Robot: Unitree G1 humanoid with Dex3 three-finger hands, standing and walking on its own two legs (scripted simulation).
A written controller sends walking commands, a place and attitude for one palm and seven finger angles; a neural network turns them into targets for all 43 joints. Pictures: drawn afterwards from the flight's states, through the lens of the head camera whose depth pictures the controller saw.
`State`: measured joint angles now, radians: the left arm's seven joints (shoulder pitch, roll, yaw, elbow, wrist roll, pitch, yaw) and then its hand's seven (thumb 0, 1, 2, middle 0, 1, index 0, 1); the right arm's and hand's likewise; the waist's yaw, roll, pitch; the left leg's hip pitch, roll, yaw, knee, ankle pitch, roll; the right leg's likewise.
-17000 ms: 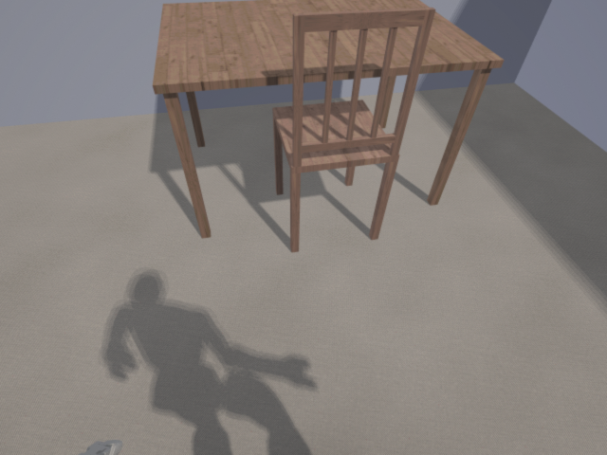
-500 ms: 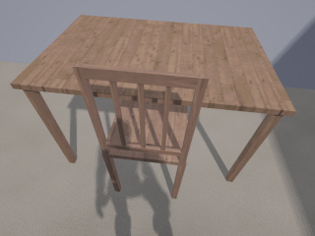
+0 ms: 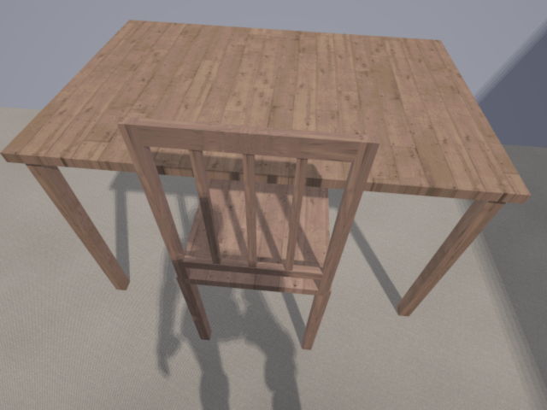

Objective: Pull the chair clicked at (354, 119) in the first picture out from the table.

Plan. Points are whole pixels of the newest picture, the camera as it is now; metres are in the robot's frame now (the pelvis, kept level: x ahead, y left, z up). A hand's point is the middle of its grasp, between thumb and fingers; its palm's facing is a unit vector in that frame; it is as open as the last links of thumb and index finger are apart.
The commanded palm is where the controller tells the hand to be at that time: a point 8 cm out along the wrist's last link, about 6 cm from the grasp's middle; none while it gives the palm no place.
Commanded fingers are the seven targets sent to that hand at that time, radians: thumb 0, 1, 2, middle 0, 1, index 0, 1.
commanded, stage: shuffle to correct the standing spot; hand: left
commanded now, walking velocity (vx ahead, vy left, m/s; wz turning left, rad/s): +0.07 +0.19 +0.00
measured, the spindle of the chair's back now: (251, 219) +0.46 +0.08 -0.04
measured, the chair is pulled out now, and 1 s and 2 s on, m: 0.00 0.00 0.00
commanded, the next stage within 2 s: come to a stop and stand still in 0.18 s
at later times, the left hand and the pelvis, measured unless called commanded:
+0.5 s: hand out of the picture +0.04 +0.29 -0.18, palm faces +0.11 -0.97 -0.23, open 7.3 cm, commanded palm none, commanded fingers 0.00 0.90 0.90 -0.20 -0.30 -0.20 -0.30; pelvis +0.03 +0.08 +0.00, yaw +3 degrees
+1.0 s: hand out of the picture +0.05 +0.26 -0.17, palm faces +0.07 -0.98 -0.19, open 7.3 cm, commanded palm none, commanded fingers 0.00 0.90 0.90 -0.20 -0.30 -0.20 -0.30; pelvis +0.05 +0.09 +0.00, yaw +2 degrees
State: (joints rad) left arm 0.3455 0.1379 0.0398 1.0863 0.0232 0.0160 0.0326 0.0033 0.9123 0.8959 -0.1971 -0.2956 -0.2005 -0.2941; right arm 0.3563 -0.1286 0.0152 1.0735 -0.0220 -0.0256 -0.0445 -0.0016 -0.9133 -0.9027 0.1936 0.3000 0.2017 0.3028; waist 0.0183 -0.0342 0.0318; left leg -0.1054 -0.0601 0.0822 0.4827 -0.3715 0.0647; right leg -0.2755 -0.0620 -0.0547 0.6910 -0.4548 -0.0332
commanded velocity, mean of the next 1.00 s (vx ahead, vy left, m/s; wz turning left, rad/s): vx -0.01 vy -0.02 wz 0.00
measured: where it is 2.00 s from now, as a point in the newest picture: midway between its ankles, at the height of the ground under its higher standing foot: outside the picture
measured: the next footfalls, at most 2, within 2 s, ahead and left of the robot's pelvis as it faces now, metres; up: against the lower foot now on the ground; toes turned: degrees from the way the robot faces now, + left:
left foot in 0.34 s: +0.08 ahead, +0.20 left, +0.00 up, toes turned +4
right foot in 0.62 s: +0.06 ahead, +0.00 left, +0.00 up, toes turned +0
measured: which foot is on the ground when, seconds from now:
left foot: down 0.00-0.06, up 0.08-0.32, down 0.34-1.00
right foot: down 0.00-0.34, up 0.36-0.60, down 0.62-1.00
